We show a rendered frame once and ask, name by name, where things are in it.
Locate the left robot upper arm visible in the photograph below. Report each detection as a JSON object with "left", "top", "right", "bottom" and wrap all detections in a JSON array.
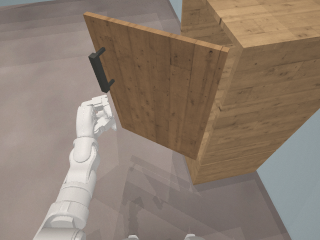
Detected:
[{"left": 34, "top": 227, "right": 86, "bottom": 240}]

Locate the handle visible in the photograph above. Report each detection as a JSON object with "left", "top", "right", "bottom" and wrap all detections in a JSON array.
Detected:
[{"left": 88, "top": 47, "right": 115, "bottom": 93}]

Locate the robot shin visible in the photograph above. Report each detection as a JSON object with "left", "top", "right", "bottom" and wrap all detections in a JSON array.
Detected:
[
  {"left": 128, "top": 235, "right": 138, "bottom": 239},
  {"left": 185, "top": 234, "right": 195, "bottom": 238}
]

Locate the robot right shin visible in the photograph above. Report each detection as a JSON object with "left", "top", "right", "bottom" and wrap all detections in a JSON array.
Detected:
[{"left": 185, "top": 234, "right": 195, "bottom": 238}]

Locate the left robot hand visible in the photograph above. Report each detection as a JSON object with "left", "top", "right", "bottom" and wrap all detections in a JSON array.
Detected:
[{"left": 76, "top": 95, "right": 117, "bottom": 141}]

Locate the cupboard door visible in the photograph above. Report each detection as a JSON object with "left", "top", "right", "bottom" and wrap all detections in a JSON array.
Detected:
[{"left": 83, "top": 11, "right": 230, "bottom": 160}]

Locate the robot left shin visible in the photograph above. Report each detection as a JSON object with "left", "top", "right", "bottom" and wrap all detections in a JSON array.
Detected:
[{"left": 128, "top": 235, "right": 138, "bottom": 239}]

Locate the robot left forearm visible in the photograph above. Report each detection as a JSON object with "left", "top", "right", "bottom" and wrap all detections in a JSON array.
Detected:
[{"left": 33, "top": 136, "right": 101, "bottom": 240}]

